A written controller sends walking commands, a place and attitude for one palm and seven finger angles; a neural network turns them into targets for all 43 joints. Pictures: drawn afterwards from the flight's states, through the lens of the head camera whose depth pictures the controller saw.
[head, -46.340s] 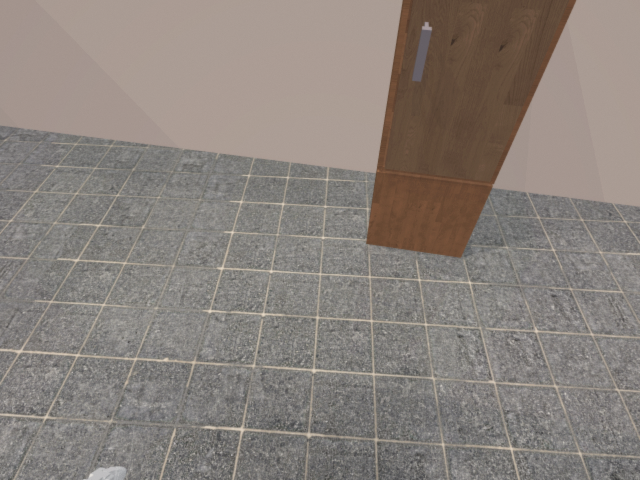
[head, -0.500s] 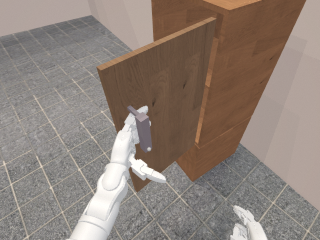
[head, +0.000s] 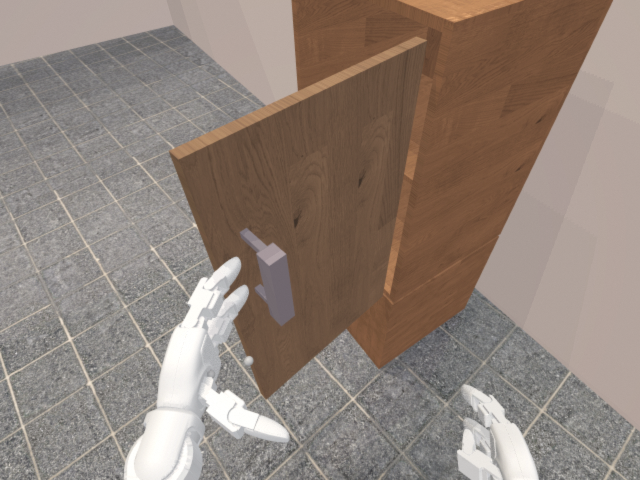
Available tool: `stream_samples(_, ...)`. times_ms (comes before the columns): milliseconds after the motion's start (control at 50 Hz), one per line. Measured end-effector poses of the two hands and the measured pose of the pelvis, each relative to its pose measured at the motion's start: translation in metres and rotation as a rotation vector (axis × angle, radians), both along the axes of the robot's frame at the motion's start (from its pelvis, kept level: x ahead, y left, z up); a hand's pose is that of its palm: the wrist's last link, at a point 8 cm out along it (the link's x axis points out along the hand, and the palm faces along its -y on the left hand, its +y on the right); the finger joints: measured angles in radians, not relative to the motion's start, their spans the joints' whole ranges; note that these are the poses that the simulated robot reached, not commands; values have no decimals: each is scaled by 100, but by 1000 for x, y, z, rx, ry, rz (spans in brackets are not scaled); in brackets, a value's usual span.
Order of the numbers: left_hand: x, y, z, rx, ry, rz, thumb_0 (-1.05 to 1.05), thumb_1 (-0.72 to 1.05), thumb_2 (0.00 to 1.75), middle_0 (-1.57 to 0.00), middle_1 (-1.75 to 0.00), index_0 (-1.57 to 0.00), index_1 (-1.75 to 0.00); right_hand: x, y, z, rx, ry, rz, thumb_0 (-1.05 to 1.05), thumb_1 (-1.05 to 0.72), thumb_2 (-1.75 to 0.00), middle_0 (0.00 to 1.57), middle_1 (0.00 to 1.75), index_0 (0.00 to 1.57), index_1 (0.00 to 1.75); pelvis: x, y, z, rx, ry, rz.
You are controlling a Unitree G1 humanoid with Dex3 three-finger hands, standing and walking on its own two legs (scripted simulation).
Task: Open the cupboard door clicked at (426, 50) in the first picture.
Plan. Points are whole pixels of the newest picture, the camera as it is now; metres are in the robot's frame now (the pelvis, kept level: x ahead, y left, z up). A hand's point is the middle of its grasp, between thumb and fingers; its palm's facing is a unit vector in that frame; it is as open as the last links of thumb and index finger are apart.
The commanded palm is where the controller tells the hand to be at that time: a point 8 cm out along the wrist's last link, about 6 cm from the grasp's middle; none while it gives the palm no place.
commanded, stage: slide the hand sideways off the handle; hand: left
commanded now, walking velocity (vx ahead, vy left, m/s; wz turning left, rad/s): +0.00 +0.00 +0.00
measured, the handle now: (266, 277) +0.34 +0.10 +0.09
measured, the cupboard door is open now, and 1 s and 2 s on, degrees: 99 99 99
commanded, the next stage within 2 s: draw the hand back to the body in 0.44 s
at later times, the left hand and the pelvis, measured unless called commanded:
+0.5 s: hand (199, 402) +0.19 +0.14 +0.08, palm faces +0.00 -1.00 -0.04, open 16.3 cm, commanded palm +0.16 +0.19 +0.09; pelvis +0.00 +0.00 -0.01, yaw +1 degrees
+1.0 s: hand (149, 388) +0.18 +0.18 +0.12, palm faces +0.03 -1.00 -0.08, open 16.3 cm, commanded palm +0.15 +0.24 +0.13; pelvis +0.00 +0.01 +0.00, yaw +1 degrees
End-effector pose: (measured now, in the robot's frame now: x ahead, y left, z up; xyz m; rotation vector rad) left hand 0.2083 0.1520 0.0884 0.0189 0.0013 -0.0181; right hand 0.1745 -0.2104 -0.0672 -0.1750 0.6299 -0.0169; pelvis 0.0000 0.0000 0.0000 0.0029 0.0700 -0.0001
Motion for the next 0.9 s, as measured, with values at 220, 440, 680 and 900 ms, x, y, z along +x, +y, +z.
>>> stream_samples(220,-20,20,-3,15,21,15,-1,-50,30,-15,-30,-15,-30,7,-6,-3,-5,-29,-6,1,-91,-90,20,30,20,30,6,-4,-6,-3,25,9)
stream_samples(440,-41,39,-4,25,21,18,-1,-50,30,-15,-30,-15,-30,-1,-12,-7,-19,-38,-34,1,-90,-90,21,30,20,30,5,-2,-11,-10,38,15)
stream_samples(680,-38,42,4,35,-19,-3,-1,-50,30,-15,-30,-15,-30,-6,-2,-6,-8,-73,-41,1,-90,-90,20,30,20,30,-2,4,-13,-15,30,15)
stream_samples(900,-43,68,25,58,-17,36,-1,-50,30,-15,-30,-15,-30,-3,7,4,6,-104,-37,1,-90,-90,21,30,20,30,2,9,-4,-21,-3,15)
